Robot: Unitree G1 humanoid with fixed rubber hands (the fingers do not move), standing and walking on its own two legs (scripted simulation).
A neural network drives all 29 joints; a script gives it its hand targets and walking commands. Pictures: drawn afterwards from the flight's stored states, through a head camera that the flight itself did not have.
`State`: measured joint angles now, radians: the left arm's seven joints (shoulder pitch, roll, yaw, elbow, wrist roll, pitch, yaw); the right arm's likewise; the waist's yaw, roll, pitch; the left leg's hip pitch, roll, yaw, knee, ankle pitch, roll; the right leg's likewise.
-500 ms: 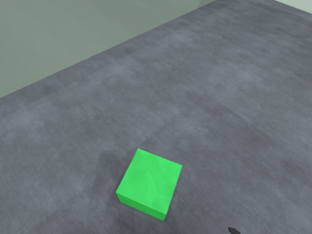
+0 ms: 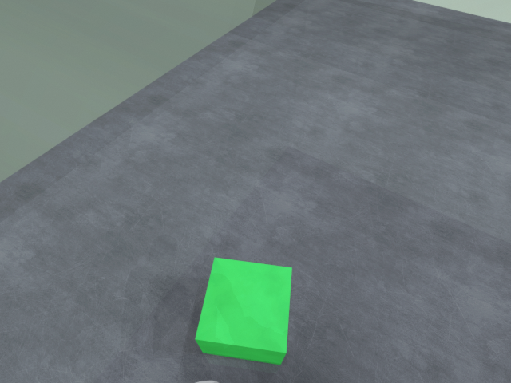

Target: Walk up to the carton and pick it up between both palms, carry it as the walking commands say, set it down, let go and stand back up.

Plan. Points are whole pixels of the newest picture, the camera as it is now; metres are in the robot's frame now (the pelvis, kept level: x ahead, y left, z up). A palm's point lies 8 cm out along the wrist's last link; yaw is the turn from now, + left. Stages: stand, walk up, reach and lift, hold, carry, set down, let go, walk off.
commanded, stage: walk up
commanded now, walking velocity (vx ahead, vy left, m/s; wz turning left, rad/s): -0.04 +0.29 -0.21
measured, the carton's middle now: (247, 310) +0.43 +0.03 -0.65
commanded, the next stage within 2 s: stand in 1.84 s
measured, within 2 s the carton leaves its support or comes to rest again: neither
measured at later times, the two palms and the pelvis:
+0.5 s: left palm out of the picture +0.03 +0.32 -0.15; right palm out of the picture -0.02 -0.16 -0.12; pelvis +0.00 +0.08 +0.00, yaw -6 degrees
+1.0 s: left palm out of the picture +0.04 +0.34 -0.13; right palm out of the picture -0.04 -0.13 -0.12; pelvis -0.02 +0.11 +0.01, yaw -9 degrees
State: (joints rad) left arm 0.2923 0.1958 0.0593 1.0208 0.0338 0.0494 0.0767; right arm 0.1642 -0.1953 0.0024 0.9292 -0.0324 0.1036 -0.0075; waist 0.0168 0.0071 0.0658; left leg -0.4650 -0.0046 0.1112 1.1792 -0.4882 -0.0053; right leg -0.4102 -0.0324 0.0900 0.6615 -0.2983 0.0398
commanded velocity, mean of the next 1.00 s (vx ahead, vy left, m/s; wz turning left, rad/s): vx -0.05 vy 0.11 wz -0.17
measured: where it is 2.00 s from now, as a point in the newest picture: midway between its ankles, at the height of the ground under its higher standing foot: outside the picture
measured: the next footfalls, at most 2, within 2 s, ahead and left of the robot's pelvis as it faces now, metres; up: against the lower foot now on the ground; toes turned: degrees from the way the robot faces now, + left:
left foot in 0.08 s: +0.00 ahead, +0.13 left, +0.00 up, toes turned +6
right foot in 0.62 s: +0.03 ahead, -0.08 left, +0.00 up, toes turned -5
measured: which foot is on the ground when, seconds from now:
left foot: up 0.00-0.06, down 0.08-0.64, up 0.66-0.90, down 0.92-1.00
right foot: down 0.00-0.08, up 0.10-0.60, down 0.62-0.92, up 0.94-1.00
